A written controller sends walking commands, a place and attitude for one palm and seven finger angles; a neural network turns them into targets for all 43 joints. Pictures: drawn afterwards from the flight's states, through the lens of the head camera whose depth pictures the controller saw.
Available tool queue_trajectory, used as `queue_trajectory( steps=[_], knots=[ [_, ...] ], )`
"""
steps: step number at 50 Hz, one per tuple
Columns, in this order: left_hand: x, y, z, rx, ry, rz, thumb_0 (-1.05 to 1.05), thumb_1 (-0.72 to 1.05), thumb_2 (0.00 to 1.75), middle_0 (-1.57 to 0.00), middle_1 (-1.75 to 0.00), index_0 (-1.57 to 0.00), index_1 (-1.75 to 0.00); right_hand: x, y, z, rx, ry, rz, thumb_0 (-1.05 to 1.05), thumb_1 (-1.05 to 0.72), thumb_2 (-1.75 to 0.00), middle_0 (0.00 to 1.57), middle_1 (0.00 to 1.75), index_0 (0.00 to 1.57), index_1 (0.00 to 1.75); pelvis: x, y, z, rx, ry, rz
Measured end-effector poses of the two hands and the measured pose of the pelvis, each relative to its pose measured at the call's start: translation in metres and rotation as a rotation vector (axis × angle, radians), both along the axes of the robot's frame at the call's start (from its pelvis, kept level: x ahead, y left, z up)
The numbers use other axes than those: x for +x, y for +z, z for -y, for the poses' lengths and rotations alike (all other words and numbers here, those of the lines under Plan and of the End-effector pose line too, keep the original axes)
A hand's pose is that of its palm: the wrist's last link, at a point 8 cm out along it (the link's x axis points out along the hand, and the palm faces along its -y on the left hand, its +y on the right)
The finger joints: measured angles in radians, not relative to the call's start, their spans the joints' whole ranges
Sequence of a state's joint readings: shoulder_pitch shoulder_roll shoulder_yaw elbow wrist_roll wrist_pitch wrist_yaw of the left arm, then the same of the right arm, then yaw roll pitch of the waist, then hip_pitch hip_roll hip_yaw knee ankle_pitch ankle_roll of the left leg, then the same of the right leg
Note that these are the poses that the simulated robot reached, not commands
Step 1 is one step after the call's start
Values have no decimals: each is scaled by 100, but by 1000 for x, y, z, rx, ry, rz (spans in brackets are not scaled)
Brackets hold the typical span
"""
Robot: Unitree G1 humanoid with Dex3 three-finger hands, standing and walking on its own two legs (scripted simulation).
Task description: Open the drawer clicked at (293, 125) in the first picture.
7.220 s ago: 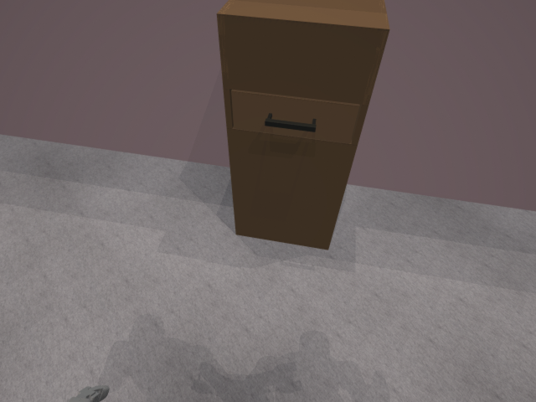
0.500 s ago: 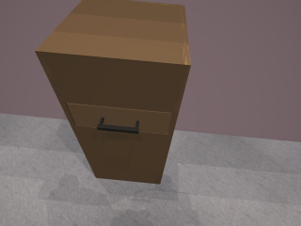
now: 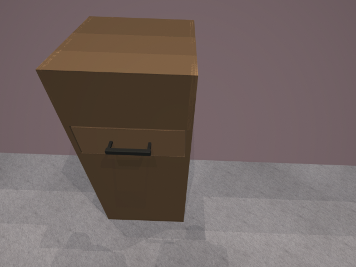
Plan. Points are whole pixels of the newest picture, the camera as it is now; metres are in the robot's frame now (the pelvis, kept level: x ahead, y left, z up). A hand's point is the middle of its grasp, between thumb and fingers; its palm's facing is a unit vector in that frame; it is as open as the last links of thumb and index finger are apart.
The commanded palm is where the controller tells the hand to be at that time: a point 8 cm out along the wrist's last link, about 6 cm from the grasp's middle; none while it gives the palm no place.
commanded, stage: come to a stop and stand still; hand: left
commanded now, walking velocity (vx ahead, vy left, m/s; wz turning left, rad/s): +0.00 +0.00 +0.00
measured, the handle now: (129, 148) +0.52 +0.19 -0.10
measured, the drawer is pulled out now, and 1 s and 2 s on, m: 0.00 0.00 0.00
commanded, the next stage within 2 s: look again from close up in 0.30 s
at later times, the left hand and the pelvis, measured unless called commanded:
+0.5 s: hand out of the picture -0.05 +0.13 -0.18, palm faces +0.03 -0.99 -0.14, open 7.3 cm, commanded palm none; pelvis +0.00 +0.00 -0.01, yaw +1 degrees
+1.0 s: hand out of the picture +0.05 +0.17 -0.18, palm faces +0.02 -0.98 -0.18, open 7.3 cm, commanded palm none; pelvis +0.05 +0.01 -0.01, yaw +0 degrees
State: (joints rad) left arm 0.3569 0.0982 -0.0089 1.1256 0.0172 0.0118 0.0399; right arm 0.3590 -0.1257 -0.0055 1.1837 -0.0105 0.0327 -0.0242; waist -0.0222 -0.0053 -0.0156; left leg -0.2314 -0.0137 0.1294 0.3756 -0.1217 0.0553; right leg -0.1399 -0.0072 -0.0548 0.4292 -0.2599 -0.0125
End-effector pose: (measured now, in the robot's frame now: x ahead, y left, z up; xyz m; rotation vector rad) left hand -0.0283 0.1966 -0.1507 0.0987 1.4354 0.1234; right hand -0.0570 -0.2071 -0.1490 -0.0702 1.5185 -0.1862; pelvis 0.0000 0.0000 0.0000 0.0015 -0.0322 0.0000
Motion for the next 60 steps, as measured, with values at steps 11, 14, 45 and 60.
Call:
queue_trajectory(
  steps=[11,14,45,60],
  knots=[
    [-34,0,14,-11,32,-76,0,91,90,-20,-30,-20,-30,-15,-1,-9,28,-12,-35,1,-90,-90,19,30,20,30,-3,-1,6,-4,1,-15],
    [-38,0,16,-13,36,-88,0,91,90,-20,-30,-20,-30,-7,-2,-11,32,-9,-16,1,-90,-90,19,30,20,30,-2,-1,7,-4,0,-18],
    [73,0,-31,61,-25,93,1,92,90,-20,-30,-20,-30,89,-2,0,-22,93,133,2,-92,-90,19,30,20,30,41,-6,-9,1,5,-31],
    [200,129,-51,544,-378,741,4,89,88,-21,-33,-21,-34,178,17,30,-102,137,625,2,-92,-90,20,30,20,30,30,-16,-3,43,46,-65]
  ],
)
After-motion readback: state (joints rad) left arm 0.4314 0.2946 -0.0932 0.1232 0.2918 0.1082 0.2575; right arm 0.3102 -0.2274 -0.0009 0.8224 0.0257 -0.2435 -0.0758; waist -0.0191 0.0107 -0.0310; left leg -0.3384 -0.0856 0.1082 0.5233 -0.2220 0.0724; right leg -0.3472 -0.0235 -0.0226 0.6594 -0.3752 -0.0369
